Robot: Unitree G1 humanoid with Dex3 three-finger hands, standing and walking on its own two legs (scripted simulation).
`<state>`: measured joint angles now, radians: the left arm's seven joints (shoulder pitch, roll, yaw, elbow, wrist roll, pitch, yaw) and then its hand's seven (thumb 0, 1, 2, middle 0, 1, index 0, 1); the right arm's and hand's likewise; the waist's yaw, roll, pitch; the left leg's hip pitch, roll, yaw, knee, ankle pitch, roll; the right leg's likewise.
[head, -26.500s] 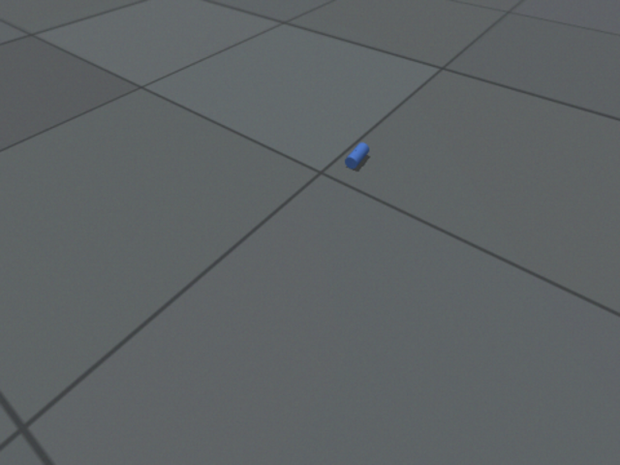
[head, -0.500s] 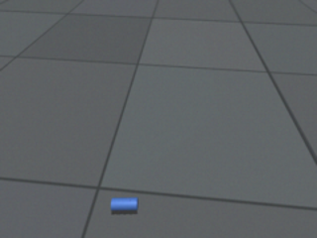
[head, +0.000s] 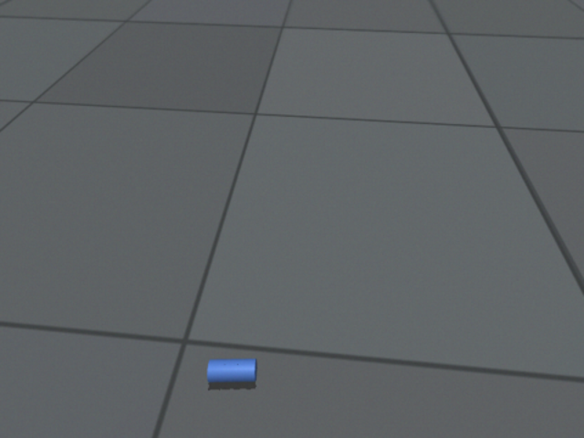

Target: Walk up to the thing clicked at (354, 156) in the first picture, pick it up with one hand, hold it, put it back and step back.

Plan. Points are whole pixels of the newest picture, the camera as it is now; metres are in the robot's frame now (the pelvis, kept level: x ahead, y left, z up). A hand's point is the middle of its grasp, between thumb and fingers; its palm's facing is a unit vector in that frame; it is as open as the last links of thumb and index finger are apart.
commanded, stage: stand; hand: left
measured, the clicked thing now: (232, 370) +0.47 +0.23 -0.75
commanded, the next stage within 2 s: walk up in 0.22 s
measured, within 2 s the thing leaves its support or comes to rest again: neither
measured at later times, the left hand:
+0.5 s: hand out of the picture +0.07 +0.27 -0.17, palm faces -0.02 -0.91 -0.40, open 7.3 cm
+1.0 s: hand out of the picture -0.02 +0.29 -0.18, palm faces -0.06 -0.92 -0.38, open 7.3 cm
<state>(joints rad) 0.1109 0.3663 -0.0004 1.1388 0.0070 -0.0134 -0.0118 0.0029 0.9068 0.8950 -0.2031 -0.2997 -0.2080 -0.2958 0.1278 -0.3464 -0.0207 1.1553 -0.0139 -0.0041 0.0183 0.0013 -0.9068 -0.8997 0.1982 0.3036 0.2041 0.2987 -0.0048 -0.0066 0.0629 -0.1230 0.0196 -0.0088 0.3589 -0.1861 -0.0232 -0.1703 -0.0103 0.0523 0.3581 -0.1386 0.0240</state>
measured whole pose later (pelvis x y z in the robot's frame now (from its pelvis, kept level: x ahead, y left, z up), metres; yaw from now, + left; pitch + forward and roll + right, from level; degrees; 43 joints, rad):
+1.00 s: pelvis -0.15 +0.03 -0.02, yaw -2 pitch -1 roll +0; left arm 0.10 0.40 0.08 0.86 0.03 0.07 0.02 0.00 0.91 0.90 -0.20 -0.30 -0.21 -0.30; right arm 0.14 -0.36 -0.06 0.90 -0.02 0.03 -0.04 0.00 -0.90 -0.90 0.20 0.30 0.21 0.30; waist -0.01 -0.03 0.21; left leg -0.30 0.01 0.04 0.63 -0.32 0.03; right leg -0.33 0.06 0.09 0.85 -0.47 0.02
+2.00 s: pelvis -0.31 -0.01 -0.01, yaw +1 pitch -3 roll -1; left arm 0.28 0.35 0.07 0.94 0.04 -0.03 -0.01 0.00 0.90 0.89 -0.21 -0.30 -0.21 -0.30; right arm 0.23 -0.40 -0.07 0.94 -0.03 0.02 0.02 0.00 -0.91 -0.90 0.20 0.30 0.20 0.30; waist 0.03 0.05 0.07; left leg -0.35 0.02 -0.05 0.73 -0.42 0.00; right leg -0.12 -0.02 0.00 0.52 -0.35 0.02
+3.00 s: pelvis -0.27 +0.00 +0.00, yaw +1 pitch -3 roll +0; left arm 0.07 0.35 0.03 1.11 0.01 -0.01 -0.01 0.00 0.91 0.90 -0.20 -0.30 -0.21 -0.30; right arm 0.07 -0.33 -0.02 1.11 -0.02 -0.01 0.00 0.00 -0.91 -0.90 0.20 0.30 0.20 0.30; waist 0.01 -0.01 0.06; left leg -0.13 0.00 -0.02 0.39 -0.21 0.00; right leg -0.14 -0.03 -0.02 0.37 -0.19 0.02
